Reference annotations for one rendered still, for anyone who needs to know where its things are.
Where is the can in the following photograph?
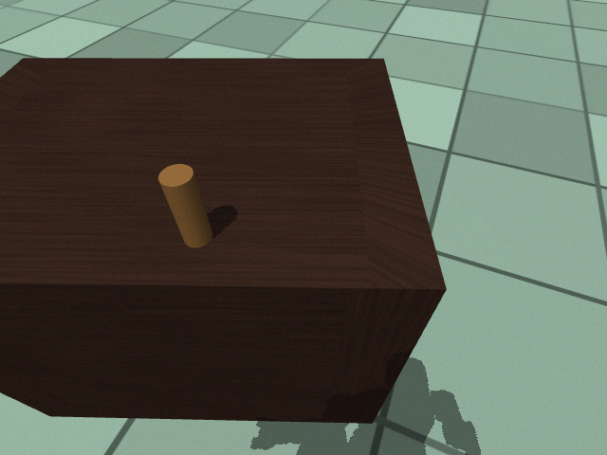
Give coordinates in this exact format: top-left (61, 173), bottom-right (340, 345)
top-left (158, 164), bottom-right (212, 247)

